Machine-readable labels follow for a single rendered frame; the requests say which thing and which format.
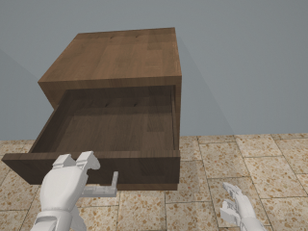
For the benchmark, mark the handle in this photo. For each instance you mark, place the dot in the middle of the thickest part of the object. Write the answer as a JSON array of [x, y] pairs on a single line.
[[101, 191]]

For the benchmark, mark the left robot forearm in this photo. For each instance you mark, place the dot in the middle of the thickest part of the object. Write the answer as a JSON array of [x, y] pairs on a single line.
[[53, 220]]

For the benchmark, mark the cabinet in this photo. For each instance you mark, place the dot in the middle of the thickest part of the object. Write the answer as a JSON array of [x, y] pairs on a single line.
[[119, 59]]

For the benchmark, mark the right robot hand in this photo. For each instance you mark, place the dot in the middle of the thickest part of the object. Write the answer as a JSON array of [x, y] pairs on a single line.
[[233, 212]]

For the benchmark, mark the right robot forearm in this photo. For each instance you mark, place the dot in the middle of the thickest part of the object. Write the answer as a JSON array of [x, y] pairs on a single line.
[[251, 224]]

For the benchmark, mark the left robot hand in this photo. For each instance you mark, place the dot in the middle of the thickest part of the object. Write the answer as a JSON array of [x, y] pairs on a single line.
[[64, 183]]

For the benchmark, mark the drawer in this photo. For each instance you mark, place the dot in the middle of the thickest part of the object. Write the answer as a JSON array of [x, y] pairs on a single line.
[[131, 130]]

